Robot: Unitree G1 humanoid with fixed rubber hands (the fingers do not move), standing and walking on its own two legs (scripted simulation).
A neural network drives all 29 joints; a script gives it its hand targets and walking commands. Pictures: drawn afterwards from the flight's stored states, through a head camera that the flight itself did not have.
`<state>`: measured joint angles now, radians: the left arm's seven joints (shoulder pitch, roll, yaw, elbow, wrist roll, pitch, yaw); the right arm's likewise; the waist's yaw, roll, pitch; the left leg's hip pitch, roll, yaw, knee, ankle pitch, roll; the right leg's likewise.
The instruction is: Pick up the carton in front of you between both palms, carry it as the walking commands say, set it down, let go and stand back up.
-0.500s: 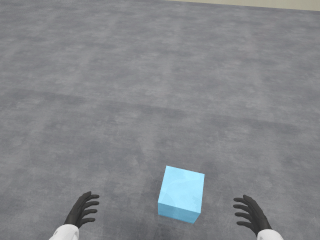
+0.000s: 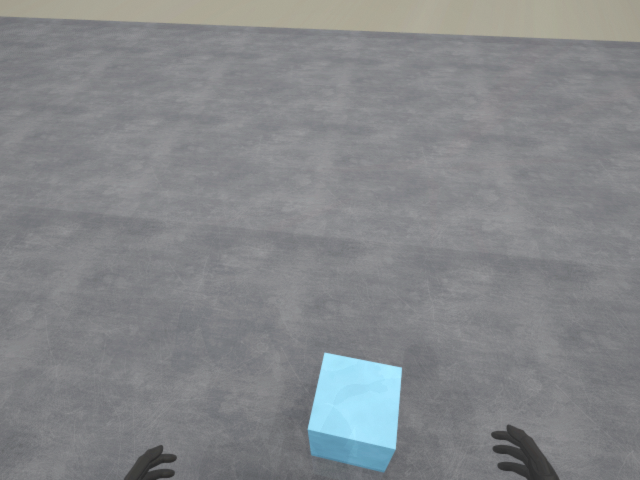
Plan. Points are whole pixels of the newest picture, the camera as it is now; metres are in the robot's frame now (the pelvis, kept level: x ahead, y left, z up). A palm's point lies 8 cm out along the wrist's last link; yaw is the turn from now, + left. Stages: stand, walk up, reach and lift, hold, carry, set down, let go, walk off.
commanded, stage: stand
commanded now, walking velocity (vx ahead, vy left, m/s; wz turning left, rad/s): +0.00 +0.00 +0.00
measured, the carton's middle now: (354, 413) +0.40 -0.06 -0.64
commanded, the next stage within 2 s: none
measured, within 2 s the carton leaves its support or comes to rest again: neither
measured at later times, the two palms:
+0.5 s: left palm out of the picture +0.11 +0.23 -0.12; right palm out of the picture +0.08 -0.28 -0.12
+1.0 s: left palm out of the picture +0.03 +0.23 -0.13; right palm out of the picture -0.02 -0.26 -0.14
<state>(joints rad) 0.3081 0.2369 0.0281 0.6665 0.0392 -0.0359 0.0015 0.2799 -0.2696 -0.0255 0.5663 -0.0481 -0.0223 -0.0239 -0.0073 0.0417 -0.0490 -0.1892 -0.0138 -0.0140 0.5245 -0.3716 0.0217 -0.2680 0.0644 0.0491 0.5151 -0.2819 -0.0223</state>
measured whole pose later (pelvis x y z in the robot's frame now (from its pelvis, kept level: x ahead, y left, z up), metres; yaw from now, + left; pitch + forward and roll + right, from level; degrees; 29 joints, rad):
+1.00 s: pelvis +0.02 -0.01 +0.00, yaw -4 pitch +1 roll +0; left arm 0.36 0.20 -0.02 0.98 0.01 0.01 0.04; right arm 0.41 -0.23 0.03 0.96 -0.02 0.01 -0.06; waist -0.01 0.02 -0.02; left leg -0.11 0.01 0.05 0.50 -0.40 0.00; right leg -0.25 0.09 0.10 0.57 -0.33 -0.05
